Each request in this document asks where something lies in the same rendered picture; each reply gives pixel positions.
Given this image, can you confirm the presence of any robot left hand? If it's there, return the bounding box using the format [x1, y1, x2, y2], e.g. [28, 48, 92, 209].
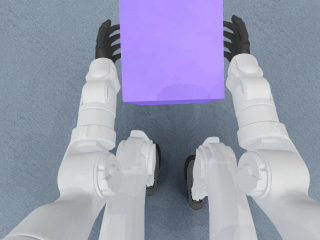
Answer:
[95, 19, 121, 64]

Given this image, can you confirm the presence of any carton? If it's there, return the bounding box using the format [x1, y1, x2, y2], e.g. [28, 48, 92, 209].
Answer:
[119, 0, 225, 106]

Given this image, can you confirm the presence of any robot right hand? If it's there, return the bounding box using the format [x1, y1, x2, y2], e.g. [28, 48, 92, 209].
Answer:
[223, 15, 250, 64]

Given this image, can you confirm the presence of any robot right thigh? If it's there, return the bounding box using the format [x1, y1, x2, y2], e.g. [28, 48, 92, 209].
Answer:
[195, 142, 258, 240]

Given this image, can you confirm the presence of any robot left upper arm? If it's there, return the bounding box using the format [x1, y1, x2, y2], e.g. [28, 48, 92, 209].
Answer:
[1, 150, 122, 240]

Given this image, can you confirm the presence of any left robot forearm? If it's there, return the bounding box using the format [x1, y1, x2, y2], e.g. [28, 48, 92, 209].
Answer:
[57, 57, 121, 188]

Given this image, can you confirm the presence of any robot left foot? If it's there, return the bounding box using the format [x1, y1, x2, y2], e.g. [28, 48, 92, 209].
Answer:
[145, 142, 161, 196]

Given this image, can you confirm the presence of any right robot forearm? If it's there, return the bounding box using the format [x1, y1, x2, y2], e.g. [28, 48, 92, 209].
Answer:
[225, 53, 310, 177]

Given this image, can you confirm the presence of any robot right upper arm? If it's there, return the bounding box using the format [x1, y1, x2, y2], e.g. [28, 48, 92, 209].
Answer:
[236, 149, 320, 240]

